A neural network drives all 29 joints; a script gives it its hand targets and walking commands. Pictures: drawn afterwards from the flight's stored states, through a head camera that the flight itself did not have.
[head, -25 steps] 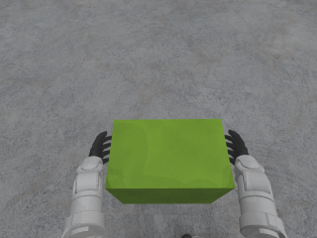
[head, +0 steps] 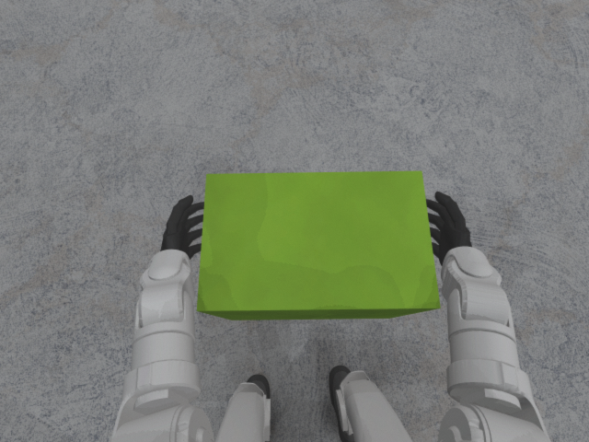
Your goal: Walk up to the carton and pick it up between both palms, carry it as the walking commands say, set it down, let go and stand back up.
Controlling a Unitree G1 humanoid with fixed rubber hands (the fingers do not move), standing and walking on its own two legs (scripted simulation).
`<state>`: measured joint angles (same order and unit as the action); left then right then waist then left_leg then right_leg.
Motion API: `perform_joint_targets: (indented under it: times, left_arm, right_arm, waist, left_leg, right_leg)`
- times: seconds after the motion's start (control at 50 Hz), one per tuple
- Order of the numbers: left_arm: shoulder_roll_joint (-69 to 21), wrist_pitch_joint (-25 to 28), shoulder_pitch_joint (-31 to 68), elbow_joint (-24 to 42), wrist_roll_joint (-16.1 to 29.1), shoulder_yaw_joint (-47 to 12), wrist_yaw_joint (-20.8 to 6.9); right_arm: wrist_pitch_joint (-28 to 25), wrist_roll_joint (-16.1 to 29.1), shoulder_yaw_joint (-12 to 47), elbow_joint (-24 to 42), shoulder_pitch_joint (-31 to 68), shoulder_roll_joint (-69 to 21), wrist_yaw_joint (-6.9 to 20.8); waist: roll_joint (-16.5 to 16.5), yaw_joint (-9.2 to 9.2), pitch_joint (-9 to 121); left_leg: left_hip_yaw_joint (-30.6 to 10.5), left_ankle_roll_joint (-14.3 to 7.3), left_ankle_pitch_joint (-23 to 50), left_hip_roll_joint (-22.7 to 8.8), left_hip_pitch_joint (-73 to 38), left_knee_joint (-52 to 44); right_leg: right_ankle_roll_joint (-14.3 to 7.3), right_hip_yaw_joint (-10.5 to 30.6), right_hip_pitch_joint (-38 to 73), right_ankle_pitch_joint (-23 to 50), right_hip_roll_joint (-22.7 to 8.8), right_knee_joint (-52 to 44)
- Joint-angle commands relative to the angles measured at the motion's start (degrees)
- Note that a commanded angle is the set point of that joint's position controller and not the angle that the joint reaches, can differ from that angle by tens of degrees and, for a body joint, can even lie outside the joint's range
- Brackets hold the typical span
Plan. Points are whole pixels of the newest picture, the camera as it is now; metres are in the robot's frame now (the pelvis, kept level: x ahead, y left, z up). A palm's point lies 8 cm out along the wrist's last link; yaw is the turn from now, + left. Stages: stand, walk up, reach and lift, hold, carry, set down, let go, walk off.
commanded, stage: set down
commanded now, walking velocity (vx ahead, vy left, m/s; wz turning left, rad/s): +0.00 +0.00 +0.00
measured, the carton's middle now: (311, 257) +0.38 -0.03 -0.14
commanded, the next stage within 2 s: none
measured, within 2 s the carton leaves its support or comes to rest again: neither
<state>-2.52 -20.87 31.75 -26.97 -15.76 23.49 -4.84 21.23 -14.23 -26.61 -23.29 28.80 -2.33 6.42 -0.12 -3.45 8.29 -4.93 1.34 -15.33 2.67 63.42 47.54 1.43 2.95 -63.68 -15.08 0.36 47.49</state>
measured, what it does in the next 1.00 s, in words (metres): lowers itself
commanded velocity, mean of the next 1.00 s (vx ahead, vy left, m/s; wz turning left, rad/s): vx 0.00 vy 0.00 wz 0.00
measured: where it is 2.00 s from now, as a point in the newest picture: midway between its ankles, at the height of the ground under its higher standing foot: (302, 424)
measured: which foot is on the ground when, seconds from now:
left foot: down 0.00-1.00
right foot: down 0.00-1.00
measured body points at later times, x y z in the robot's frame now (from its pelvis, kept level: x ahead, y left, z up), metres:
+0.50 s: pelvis -0.03 -0.01 -0.08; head +0.20 -0.01 +0.31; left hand +0.42 +0.16 -0.16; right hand +0.40 -0.23 -0.15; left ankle +0.05 +0.13 -0.68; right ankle +0.05 -0.13 -0.68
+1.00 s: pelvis -0.05 +0.00 -0.15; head +0.22 -0.01 +0.21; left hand +0.44 +0.16 -0.25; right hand +0.43 -0.23 -0.24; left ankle +0.05 +0.13 -0.68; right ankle +0.05 -0.13 -0.68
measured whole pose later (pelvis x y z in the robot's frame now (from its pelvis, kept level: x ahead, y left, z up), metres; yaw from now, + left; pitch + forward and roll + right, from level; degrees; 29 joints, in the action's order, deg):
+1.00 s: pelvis -0.05 +0.00 -0.15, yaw +0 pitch +49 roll +1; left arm 5.6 -20.9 53.2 -37.8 -9.0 23.7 -0.2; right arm 21.7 -9.7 -25.8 -35.2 52.2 6.2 2.4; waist -0.9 -2.4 14.0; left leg -4.9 3.3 -23.8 5.1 108.8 83.7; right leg 2.4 4.3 -109.5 -23.4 3.0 84.1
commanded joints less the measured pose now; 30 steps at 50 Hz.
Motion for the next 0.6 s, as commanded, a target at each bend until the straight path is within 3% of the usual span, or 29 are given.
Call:
perform_joint_targets:
  times: [0.0,0.58]
  left_arm:
    - [-49.7,1.3,28.8,-1.3,9.4,-32.8,-16.1]
    - [-46.3,0.8,48.0,-7.3,13.6,-29.2,-16.1]
  right_arm:
    - [-1.4,9.5,33.6,-0.6,29.5,-44.6,16.7]
    - [0.2,12.1,31.7,-7.5,48.9,-45.0,14.5]
  waist:
    - [-1.9,-0.62,41.4]
    - [-0.4,0.56,56.2]
  left_leg:
    - [4.5,-0.2,12.8,4.5,-17.0,-0.4]
    - [8.5,-0.6,2.7,6.1,9.3,18.5]
  right_leg:
    - [-1.4,-4.7,19.0,15.1,5.5,1.7]
    - [0.0,-6.0,2.0,7.7,6.3,20.2]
